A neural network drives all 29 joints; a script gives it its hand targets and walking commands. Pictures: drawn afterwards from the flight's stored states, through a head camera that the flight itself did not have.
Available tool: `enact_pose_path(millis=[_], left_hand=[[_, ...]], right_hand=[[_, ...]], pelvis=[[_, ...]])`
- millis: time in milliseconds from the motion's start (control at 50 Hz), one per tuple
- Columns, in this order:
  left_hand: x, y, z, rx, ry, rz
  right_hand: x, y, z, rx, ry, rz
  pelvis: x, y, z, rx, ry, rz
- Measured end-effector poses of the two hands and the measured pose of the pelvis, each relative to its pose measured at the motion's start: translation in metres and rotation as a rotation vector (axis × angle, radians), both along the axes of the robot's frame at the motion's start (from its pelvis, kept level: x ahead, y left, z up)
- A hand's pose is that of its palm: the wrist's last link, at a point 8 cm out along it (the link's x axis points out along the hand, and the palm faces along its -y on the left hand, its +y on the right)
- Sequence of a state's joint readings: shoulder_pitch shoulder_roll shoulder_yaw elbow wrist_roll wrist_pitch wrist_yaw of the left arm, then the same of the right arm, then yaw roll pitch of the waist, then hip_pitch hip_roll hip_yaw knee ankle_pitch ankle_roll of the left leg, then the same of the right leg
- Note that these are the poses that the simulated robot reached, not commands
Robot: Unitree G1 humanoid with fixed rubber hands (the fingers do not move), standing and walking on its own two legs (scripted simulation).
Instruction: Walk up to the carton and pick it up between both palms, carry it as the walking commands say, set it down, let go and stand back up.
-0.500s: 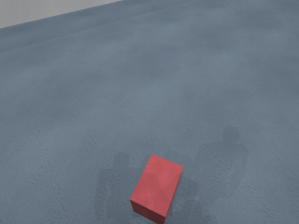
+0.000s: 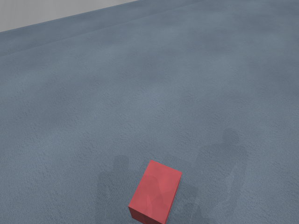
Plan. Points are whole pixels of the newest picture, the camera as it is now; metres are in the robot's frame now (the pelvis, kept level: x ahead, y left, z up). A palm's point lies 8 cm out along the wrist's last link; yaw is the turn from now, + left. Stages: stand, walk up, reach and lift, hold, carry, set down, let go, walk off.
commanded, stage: walk up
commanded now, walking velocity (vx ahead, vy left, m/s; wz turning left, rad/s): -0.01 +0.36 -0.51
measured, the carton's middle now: (156, 195) +0.40 -0.01 -0.65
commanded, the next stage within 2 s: none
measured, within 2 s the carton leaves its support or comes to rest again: neither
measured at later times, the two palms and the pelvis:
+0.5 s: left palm out of the picture +0.09 +0.45 -0.16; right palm out of the picture +0.09 -0.08 -0.14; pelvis +0.01 +0.17 -0.02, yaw -16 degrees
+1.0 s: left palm out of the picture +0.13 +0.31 -0.13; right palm out of the picture -0.19 -0.09 -0.15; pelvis -0.02 +0.13 +0.00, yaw -22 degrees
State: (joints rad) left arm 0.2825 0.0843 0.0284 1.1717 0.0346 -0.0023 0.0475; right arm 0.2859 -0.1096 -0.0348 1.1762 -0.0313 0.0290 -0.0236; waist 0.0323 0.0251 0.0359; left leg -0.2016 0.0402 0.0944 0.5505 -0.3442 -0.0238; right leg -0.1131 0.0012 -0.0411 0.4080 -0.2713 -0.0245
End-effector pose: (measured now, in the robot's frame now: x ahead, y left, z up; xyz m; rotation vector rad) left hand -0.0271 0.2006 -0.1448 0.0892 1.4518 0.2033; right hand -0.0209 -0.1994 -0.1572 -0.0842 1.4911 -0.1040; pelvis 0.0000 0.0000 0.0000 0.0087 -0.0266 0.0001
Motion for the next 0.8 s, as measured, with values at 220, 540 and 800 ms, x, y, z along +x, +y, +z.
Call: enact_pose_path(millis=[220, 540, 800], left_hand=[[-0.048, 0.110, 0.035, 0.178, 0.220, -0.051], [0.147, 0.243, -0.013, 0.117, -0.119, -0.298], [0.248, 0.149, 0.015, -0.020, -0.328, -0.534]], right_hand=[[0.068, -0.002, -0.006, -0.086, -0.164, -0.034], [0.096, 0.131, 0.024, -0.154, -0.340, -0.113], [-0.088, 0.127, 0.020, -0.200, -0.061, -0.426]], pelvis=[[0.001, 0.062, -0.006, 0.058, 0.062, -0.132], [0.012, 0.171, -0.017, -0.025, 0.061, -0.296], [-0.010, 0.167, -0.008, -0.038, 0.076, -0.364]])
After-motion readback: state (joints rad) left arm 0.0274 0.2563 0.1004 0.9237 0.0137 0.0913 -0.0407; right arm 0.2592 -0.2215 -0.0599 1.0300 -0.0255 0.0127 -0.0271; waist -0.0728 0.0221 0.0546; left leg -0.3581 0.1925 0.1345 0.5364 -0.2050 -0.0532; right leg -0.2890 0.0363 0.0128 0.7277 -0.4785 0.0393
